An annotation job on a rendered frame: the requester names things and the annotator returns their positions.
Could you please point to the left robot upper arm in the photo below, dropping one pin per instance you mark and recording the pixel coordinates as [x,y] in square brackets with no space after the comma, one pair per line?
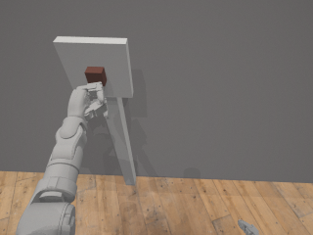
[52,218]

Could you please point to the button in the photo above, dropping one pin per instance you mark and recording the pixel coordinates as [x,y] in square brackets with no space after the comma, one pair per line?
[96,74]

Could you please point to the right robot hand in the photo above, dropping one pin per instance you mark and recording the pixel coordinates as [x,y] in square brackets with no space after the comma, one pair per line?
[247,228]

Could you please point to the left robot hand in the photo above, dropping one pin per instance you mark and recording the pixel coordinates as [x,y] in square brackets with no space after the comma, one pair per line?
[80,106]

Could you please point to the panel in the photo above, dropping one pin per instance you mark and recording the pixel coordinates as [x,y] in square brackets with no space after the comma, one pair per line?
[111,53]

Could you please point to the robot left forearm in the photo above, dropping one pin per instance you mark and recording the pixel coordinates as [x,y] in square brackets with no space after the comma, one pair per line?
[58,184]

